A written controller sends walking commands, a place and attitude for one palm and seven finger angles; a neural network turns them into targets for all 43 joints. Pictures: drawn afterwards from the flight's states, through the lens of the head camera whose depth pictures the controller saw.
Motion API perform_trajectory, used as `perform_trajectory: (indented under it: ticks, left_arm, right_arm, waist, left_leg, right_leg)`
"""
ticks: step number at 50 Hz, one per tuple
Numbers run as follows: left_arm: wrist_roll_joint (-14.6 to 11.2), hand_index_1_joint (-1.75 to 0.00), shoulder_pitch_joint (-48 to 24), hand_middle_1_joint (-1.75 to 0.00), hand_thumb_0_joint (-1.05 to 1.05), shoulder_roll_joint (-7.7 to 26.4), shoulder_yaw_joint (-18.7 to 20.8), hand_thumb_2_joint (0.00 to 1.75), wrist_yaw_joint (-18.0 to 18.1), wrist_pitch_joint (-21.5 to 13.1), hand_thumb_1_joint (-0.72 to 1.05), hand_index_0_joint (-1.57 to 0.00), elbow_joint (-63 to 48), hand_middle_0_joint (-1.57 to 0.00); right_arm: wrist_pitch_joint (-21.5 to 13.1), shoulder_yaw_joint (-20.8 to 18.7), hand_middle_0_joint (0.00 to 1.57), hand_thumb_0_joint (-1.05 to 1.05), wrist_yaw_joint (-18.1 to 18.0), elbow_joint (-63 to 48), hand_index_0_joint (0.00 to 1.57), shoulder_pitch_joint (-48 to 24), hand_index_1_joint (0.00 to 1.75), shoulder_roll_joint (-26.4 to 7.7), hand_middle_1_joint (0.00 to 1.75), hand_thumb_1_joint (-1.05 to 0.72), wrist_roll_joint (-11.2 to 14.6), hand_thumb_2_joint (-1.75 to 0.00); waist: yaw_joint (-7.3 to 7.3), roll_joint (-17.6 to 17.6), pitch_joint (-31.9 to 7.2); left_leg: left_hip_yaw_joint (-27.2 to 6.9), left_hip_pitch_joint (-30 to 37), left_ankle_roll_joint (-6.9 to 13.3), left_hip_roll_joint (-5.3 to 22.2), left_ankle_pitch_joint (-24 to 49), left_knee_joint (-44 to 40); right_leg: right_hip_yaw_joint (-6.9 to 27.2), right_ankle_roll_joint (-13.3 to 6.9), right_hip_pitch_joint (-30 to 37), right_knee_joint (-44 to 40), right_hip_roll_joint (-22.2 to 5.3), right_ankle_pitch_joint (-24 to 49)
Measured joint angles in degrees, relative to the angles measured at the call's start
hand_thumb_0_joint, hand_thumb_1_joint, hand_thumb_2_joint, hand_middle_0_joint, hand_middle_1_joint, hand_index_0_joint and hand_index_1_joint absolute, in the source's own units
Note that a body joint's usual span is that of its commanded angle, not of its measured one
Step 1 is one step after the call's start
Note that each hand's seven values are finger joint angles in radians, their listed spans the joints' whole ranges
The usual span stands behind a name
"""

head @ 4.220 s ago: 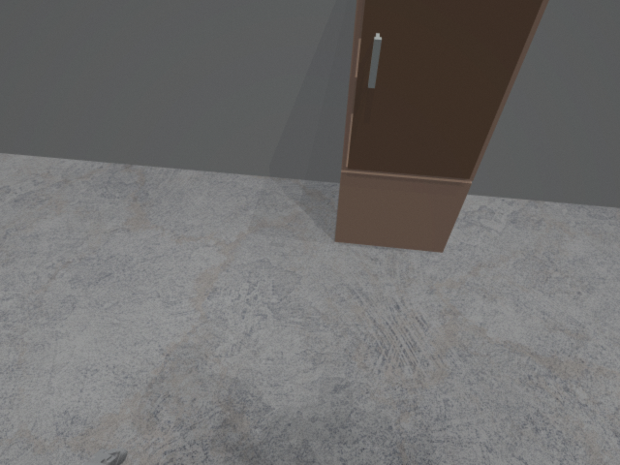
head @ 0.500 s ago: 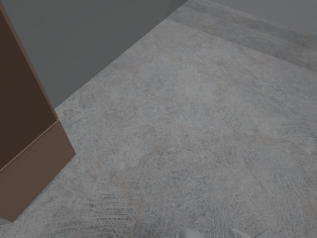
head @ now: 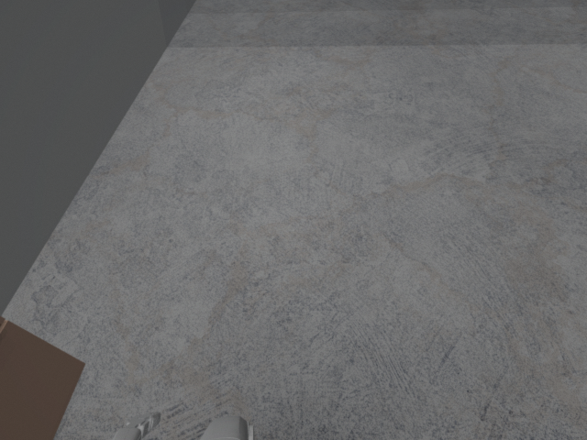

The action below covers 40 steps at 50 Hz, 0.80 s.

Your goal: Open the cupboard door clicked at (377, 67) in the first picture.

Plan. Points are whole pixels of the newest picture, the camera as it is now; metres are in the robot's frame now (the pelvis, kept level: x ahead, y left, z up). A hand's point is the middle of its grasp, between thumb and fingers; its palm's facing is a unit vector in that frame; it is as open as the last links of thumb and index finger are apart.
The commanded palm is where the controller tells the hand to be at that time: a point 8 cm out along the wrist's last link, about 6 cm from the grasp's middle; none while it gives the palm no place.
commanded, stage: walk to a spot facing it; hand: left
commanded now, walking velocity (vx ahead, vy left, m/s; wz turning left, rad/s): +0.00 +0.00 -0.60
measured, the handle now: out of the picture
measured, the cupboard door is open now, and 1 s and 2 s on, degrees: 0 0 0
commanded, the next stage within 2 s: turn to face it in 0.90 s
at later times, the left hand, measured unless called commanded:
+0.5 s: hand out of the picture +0.12 +0.24 -0.17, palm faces -0.20 -0.96 -0.18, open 7.4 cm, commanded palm none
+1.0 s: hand (263, 347) +0.28 +0.08 -0.15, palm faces -0.53 -0.81 -0.26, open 7.4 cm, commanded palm none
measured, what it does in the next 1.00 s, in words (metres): walks ahead, turning right: left foot, then right foot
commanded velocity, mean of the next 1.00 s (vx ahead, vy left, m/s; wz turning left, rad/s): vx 0.11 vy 0.00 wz -0.56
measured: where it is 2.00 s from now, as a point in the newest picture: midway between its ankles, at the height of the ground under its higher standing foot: outside the picture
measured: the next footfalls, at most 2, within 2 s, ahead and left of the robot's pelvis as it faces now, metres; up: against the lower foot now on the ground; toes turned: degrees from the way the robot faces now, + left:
left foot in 0.30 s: +0.05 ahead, +0.14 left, +0.00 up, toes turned -6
right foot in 0.78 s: +0.09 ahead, -0.13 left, +0.00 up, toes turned -36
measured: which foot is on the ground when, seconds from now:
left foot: up 0.00-0.28, down 0.30-0.78, up 0.80-1.00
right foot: down 0.00-0.30, up 0.32-0.76, down 0.78-1.00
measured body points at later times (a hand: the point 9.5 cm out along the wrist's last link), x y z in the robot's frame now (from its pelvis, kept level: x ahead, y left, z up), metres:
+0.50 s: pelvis +0.03 +0.05 +0.01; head +0.06 +0.08 +0.46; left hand +0.13 +0.29 -0.15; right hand +0.02 -0.21 -0.11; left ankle +0.01 +0.15 -0.74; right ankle -0.01 -0.10 -0.64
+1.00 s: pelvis +0.10 -0.04 +0.00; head +0.11 -0.06 +0.45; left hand +0.31 +0.12 -0.13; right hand +0.01 -0.28 -0.15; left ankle +0.20 +0.09 -0.65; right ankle +0.06 -0.11 -0.74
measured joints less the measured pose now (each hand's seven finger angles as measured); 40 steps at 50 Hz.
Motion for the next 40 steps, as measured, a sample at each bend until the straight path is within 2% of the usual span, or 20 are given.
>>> perform_trajectory:
  ticks: [5, 10, 13, 15, 16, 17, 19, 22, 26, 31, 35, 37, 38, 39, 40]
  left_arm:
    - [0.22, -0.3, 0.82, -0.3, 0.0, -0.35, -0.33, 0.9, -0.4, 0.21, 0.9, -0.2, 0.44, -0.2]
    - [0.46, -0.3, 2.31, -0.3, 0.0, -0.39, -0.18, 0.9, -0.7, 0.49, 0.9, -0.2, 0.94, -0.2]
    - [0.55, -0.3, 3.7, -0.3, 0.0, 0.2, 0.15, 0.9, -0.92, 0.87, 0.9, -0.2, 1.5, -0.2]
    - [0.35, -0.3, 5.08, -0.3, 0.0, 0.82, 0.48, 0.9, -1.07, 1.18, 0.9, -0.2, 1.85, -0.2]
    - [0.14, -0.3, 5.5, -0.3, 0.0, 1.29, 0.79, 0.9, -1.15, 1.48, 0.9, -0.2, 2.29, -0.2]
    - [0.18, -0.3, 5.88, -0.3, 0.0, 1.59, 1.12, 0.9, -1.28, 1.91, 0.9, -0.2, 2.83, -0.2]
    - [0.65, -0.3, 6.72, -0.3, 0.0, 2.03, 1.71, 0.9, -1.91, 2.53, 0.9, -0.2, 3.64, -0.2]
    - [1.05, -0.3, 7.35, -0.3, 0.01, 2.8, 2.42, 0.9, -2.76, 2.72, 0.9, -0.2, 4.04, -0.2]
    - [0.92, -0.3, 6.78, -0.3, 0.01, 3.44, 2.82, 0.9, -2.64, 2.79, 0.9, -0.19, 3.85, -0.2]
    - [0.77, -0.3, 4.4, -0.3, 0.0, 2.92, 2.56, 0.9, -2.47, 3.41, 0.91, -0.19, 3.85, -0.19]
    - [0.75, -0.29, 1.56, -0.3, 0.0, 1.76, 1.85, 0.9, -2.46, 3.08, 0.91, -0.19, 3.39, -0.19]
    - [0.82, -0.29, 0.23, -0.3, 0.01, 1.25, 1.49, 0.9, -2.51, 2.41, 0.91, -0.19, 2.81, -0.19]
    - [0.86, -0.29, -0.27, -0.3, 0.0, 1.1, 1.27, 0.9, -2.58, 1.76, 0.91, -0.19, 2.38, -0.19]
    - [0.95, -0.3, -0.69, -0.3, 0.0, 1.19, 1.04, 0.9, -2.62, 0.73, 0.91, -0.19, 1.93, -0.19]
    - [0.9, -0.3, -1.32, -0.3, 0.0, 1.01, 0.88, 0.9, -2.4, -0.42, 0.91, -0.19, 1.68, -0.19]
  right_arm:
    - [-0.27, 0.34, 0.2, 0.01, 0.03, -1.01, 0.2, -2.49, 0.3, 0.65, 0.3, -0.91, 0.08, -0.9]
    - [-0.69, 0.61, 0.2, 0.01, 0.03, -1.97, 0.2, -4.48, 0.3, 0.93, 0.3, -0.91, 0.26, -0.9]
    - [-1.53, 0.88, 0.2, 0.01, 0.12, -2.53, 0.2, -4.31, 0.3, 1.23, 0.3, -0.91, 0.38, -0.9]
    - [-2.66, 1.27, 0.2, 0.01, 0.05, -2.98, 0.2, -3.44, 0.3, 1.32, 0.3, -0.91, 0.44, -0.9]
    - [-3.24, 1.44, 0.2, 0.01, -0.09, -2.9, 0.2, -3.16, 0.3, 1.64, 0.3, -0.91, 0.24, -0.9]
    - [-3.51, 1.74, 0.2, 0.01, -0.12, -2.93, 0.2, -2.69, 0.3, 1.85, 0.3, -0.91, 0.09, -0.9]
    - [-3.61, 2.2, 0.2, 0.01, -0.18, -2.91, 0.2, -1.28, 0.3, 2.12, 0.3, -0.91, -0.16, -0.9]
    - [-3.64, 2.55, 0.2, 0.01, -0.62, -2.26, 0.2, 0.89, 0.3, 2.56, 0.3, -0.91, -0.22, -0.9]
    - [-4.01, 2.7, 0.2, 0.01, -0.98, -1.08, 0.2, 3.12, 0.3, 3.34, 0.3, -0.91, -0.04, -0.9]
    - [-3.95, 2.28, 0.2, 0.01, -0.83, 0.59, 0.2, 5.08, 0.3, 4.16, 0.3, -0.91, -0.07, -0.9]
    - [-3.56, 1.45, 0.2, 0.01, -0.42, 1.84, 0.2, 6.01, 0.3, 3.93, 0.3, -0.91, -0.28, -0.9]
    - [-3.43, 0.97, 0.2, 0.01, -0.18, 2.37, 0.2, 6.68, 0.3, 3.43, 0.3, -0.91, -0.23, -0.9]
    - [-3.39, 0.77, 0.2, 0.01, -0.03, 2.6, 0.2, 7.24, 0.3, 3.09, 0.3, -0.91, -0.1, -0.9]
    - [-3.27, 0.62, 0.2, 0.01, 0.24, 2.83, 0.2, 7.92, 0.3, 2.85, 0.3, -0.91, 0.2, -0.9]
    - [-2.8, 0.52, 0.2, 0.01, 0.48, 3.21, 0.2, 7.83, 0.3, 2.42, 0.3, -0.91, 0.5, -0.9]
  waist:
    - [0.95, -0.85, -0.47]
    - [2.43, -1.93, -0.87]
    - [3.33, -3.26, -1.84]
    - [3.64, -4.08, -2.98]
    - [3.55, -4.94, -3.16]
    - [3.56, -5.42, -3.25]
    - [3.5, -5.46, -3.53]
    - [3.2, -5.07, -3.57]
    - [3.03, -4.87, -2.26]
    - [2.15, -4.32, -0.16]
    - [0.73, -3.15, 1.5]
    - [0.07, -2.26, 1.93]
    - [-0.09, -1.73, 1.93]
    - [-0.18, -1.51, 1.8]
    - [-0.07, -0.87, 2.09]
  left_leg:
    - [-1.13, 0.8, -0.21, -1.27, 0.7, -5.5]
    - [-1.2, 4.67, 0.49, -3.41, -1.54, -13.82]
    - [-0.75, 8.93, 1.55, -5.04, -2.67, -21.57]
    - [-0.08, 13.65, 2.73, -5.64, -0.11, -31.0]
    - [0.62, 14.23, 4.12, -5.93, 2.12, -32.01]
    - [1.51, 14.7, 5.4, -5.82, 2.88, -31.73]
    - [3.22, 16.82, 6.8, -4.9, 3.22, -33.09]
    - [5.16, 20.18, 6.93, -3.6, 4.09, -37.05]
    - [7.91, 22.89, 6.64, -2.42, 4.1, -39.4]
    - [11.82, 24.7, 5.82, -1.05, 1.84, -38.63]
    - [15.23, 25.37, 4.44, 0.46, -1.35, -35.59]
    - [16.85, 25.39, 3.38, 1.6, -3.68, -32.83]
    - [17.4, 24.92, 2.84, 2.48, -5.16, -30.25]
    - [17.42, 23.29, 2.46, 3.59, -6.47, -25.36]
    - [15.08, 20.27, 2.08, 4.28, -7.99, -17.6]
  right_leg:
    - [2.75, -0.04, -0.04, -1.61, 1.52, 1.62]
    - [5.54, 0.7, -0.83, -1.8, 2.83, 2.44]
    - [7.19, 1.57, -1.38, -1.22, 3.26, 2.24]
    - [8.33, 2.35, -2.52, 0.95, 3.86, 1.08]
    - [8.92, 2.63, -3.66, 4.2, 3.95, -3.15]
    - [8.03, 3.16, -5.22, 8.88, 3.77, -7.35]
    - [4.81, 4.47, -8.72, 18.94, 2.78, -9.39]
    - [1.7, 5.94, -12.93, 29.75, 0.32, -6.6]
    - [0.91, 7.4, -15.8, 34.81, -2.51, -3.67]
    - [-1.38, 8.09, -15.18, 28.62, -5.04, -3.06]
    - [-4.16, 7.1, -11.81, 17.82, -5.03, -4.44]
    - [-5.49, 5.97, -9.36, 12.69, -4.05, -4.95]
    - [-6.26, 5.26, -7.43, 9.05, -3.36, -3.73]
    - [-6.62, 3.6, -5.62, 5.57, -2.91, 0.38]
    - [-6.56, 1.88, -6.1, 6.91, -2.26, 1.19]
